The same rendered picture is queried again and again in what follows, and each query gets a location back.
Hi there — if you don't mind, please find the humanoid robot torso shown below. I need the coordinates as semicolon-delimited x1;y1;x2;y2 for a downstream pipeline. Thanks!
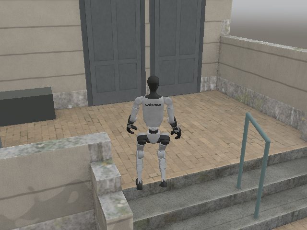
142;95;165;144

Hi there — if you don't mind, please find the right robot forearm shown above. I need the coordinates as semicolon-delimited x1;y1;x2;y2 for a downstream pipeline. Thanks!
170;117;179;133

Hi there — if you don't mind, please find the right robot shin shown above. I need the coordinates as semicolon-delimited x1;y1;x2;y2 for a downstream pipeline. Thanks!
158;150;166;182

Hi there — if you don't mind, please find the right robot hand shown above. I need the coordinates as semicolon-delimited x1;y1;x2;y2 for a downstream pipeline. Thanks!
171;128;181;139

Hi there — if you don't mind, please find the left robot forearm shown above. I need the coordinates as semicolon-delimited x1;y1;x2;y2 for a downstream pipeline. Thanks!
127;115;134;128

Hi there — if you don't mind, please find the left robot hand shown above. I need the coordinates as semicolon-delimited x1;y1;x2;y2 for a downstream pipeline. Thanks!
126;126;137;134

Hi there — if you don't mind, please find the left robot upper arm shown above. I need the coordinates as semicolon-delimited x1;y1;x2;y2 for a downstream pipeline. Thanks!
130;96;143;122

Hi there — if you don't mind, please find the right robot upper arm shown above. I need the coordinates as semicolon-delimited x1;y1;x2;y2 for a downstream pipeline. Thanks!
163;97;175;124

